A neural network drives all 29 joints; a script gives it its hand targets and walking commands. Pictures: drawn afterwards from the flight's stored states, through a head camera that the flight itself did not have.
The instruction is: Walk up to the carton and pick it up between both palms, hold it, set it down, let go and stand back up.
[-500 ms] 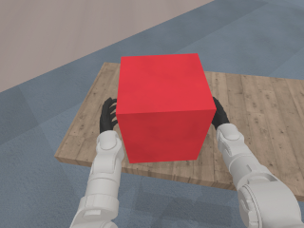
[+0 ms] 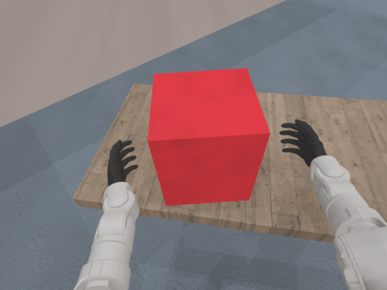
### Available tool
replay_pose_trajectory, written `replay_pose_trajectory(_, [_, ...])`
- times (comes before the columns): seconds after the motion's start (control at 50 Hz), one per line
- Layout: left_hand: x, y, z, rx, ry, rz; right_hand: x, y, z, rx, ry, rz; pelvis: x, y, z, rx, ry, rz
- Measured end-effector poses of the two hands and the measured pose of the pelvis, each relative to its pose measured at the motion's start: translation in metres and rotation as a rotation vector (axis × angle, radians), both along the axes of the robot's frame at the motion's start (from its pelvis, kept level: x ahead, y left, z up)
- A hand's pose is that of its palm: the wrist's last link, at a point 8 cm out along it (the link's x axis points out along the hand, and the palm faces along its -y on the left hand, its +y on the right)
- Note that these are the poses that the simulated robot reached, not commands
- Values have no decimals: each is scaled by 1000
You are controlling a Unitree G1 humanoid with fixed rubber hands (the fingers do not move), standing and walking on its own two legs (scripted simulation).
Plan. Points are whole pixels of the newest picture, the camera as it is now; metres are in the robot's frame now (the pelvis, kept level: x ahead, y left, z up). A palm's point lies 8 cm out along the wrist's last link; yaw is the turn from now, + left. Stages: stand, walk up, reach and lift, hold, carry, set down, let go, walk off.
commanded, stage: set down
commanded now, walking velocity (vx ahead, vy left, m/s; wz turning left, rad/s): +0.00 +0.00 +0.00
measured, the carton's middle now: (204, 140) +0.45 +0.06 +0.04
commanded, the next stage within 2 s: none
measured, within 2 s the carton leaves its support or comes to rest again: neither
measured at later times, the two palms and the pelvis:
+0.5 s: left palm (118, 200) +0.26 +0.20 +0.06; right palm (345, 199) +0.35 -0.23 +0.04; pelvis -0.02 +0.00 +0.00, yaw +0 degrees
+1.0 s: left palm (118, 223) +0.22 +0.19 +0.05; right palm (363, 244) +0.27 -0.26 +0.01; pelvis -0.02 +0.00 +0.00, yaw +0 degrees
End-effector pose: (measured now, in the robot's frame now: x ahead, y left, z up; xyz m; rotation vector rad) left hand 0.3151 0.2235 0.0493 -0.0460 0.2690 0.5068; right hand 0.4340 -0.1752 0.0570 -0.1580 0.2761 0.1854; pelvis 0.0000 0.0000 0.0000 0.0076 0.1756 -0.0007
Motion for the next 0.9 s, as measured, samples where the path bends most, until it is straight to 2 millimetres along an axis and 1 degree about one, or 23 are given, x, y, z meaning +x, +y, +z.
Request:
replay_pose_trajectory(0.14, [-18, -5, -5, 12, -2, -24, -15, -17, 6, 3, -5, -20, -6, 2, 0, -2, -8, -1])
replay_pose_trajectory(0.24, [-36, -5, -6, 23, -1, -29, -34, -32, -2, -13, 19, -28, -11, 3, 1, -4, -15, -1])
replay_pose_trajectory(0.32, [-47, -4, 2, 38, -28, -30, -52, -41, -10, -21, 31, -14, -16, 4, 1, -5, -22, -1])
replay_pose_trajectory(0.5, [-51, -22, 9, 40, -41, -98, -88, -54, -19, -23, 37, 1, -24, 4, 0, -6, -33, -2])
replay_pose_trajectory(0.6, [-53, -24, 6, 40, -17, -101, -101, -60, -25, -29, 45, 0, -25, 4, 0, -6, -33, -2])
replay_pose_trajectory(0.74, [-67, -23, 6, 55, -21, -97, -119, -66, -32, -19, 48, -4, -23, 5, 1, -6, -32, -2])
replay_pose_trajectory(0.84, [-80, -25, 3, 59, -10, -100, -137, -69, -39, -16, 57, 3, -23, 5, 1, -6, -32, -2])
replay_pose_trajectory(0.9, [-85, -27, 1, 59, 0, -103, -146, -73, -43, -21, 69, 2, -24, 5, 1, -6, -32, -2])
